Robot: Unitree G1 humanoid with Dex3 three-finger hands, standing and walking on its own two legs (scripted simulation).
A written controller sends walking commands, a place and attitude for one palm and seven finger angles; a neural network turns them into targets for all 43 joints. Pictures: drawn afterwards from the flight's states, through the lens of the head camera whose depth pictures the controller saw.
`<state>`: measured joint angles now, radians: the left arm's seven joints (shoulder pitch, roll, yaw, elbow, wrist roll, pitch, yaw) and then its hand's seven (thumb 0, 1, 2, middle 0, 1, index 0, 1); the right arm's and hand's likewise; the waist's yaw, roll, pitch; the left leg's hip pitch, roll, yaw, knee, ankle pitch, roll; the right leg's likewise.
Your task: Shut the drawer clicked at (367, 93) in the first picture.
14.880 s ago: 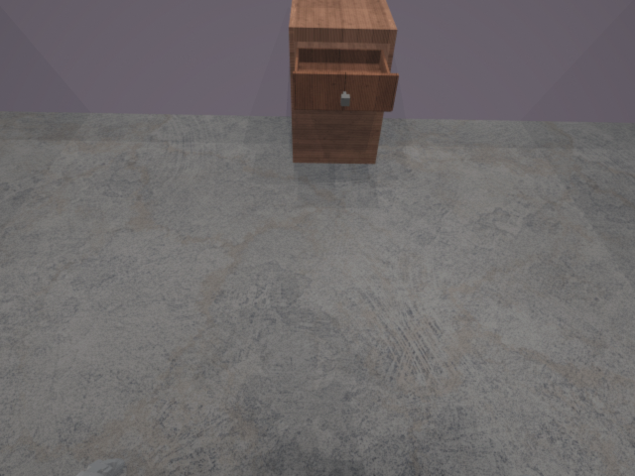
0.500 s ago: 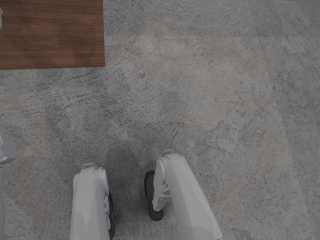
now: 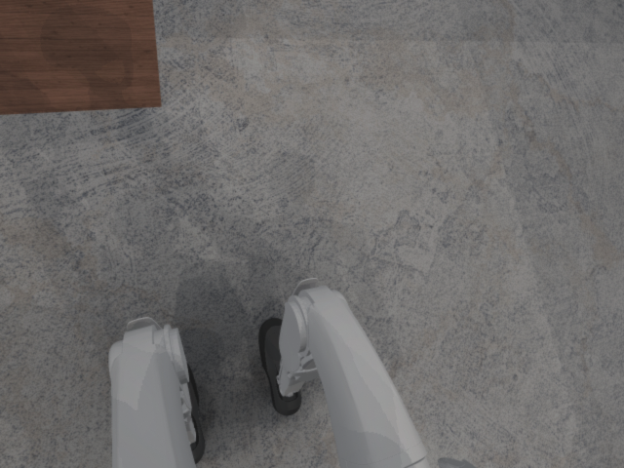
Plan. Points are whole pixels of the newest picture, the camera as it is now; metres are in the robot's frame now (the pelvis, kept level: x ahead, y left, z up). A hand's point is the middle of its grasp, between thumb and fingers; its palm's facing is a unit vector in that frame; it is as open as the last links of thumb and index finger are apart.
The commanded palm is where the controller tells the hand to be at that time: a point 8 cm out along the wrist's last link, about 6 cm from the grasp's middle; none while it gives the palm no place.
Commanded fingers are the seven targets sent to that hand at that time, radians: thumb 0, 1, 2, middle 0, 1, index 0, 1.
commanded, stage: pull the fist back off the drawer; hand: left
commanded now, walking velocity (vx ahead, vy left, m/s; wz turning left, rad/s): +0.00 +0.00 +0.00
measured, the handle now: out of the picture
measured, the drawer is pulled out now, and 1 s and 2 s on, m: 0.00 0.00 0.00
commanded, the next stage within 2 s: draw the hand back to the body in 0.74 s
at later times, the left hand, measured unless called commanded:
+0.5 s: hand out of the picture +0.61 +0.28 +0.04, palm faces +0.11 -0.99 -0.06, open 3.2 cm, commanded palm +0.60 +0.25 +0.05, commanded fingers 0.00 0.90 0.90 -1.40 -1.60 -1.40 -1.60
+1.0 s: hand out of the picture +0.55 +0.27 +0.07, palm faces +0.07 -0.99 -0.09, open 3.3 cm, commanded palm +0.52 +0.28 +0.11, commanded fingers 0.00 0.90 0.90 -1.40 -1.60 -1.40 -1.60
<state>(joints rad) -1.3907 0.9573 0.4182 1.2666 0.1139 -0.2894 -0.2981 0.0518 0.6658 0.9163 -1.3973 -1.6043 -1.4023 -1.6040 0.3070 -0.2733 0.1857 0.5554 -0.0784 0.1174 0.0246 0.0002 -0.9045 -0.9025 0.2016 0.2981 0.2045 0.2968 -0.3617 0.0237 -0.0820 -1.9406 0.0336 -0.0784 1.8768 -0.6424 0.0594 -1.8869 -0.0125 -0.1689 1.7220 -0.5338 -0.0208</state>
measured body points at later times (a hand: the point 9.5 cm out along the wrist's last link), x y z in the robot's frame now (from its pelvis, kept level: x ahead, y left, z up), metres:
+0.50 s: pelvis +0.00 +0.01 +0.01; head +0.26 +0.08 +0.37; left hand +0.60 +0.33 +0.05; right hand -0.01 -0.25 -0.07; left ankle +0.06 +0.10 -0.46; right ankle +0.11 -0.11 -0.46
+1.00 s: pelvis +0.04 +0.00 +0.06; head +0.27 +0.07 +0.43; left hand +0.54 +0.32 +0.08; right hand +0.12 -0.26 -0.05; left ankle +0.06 +0.10 -0.46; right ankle +0.11 -0.11 -0.46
